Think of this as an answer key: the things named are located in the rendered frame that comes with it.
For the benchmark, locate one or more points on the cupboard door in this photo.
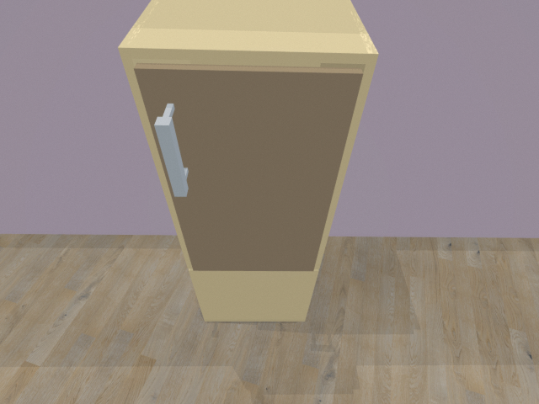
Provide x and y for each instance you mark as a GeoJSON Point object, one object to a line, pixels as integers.
{"type": "Point", "coordinates": [263, 146]}

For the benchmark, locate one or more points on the handle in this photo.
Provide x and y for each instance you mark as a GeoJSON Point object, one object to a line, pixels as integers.
{"type": "Point", "coordinates": [171, 154]}

